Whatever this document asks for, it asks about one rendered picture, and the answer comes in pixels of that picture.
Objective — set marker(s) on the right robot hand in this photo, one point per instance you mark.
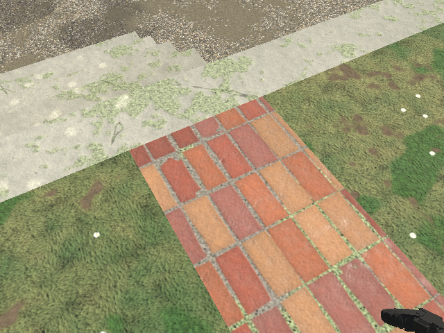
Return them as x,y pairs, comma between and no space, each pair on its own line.
418,321

